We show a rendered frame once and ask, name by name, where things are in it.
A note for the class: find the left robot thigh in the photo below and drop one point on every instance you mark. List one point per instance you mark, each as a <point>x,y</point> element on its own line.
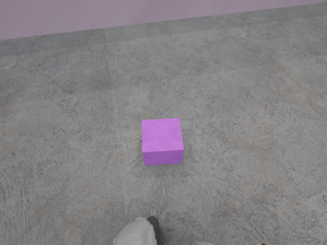
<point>135,233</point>

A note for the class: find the carton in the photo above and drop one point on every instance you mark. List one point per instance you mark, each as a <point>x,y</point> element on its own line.
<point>162,141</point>

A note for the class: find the robot left foot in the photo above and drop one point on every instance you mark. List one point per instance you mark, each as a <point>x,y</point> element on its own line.
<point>153,221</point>

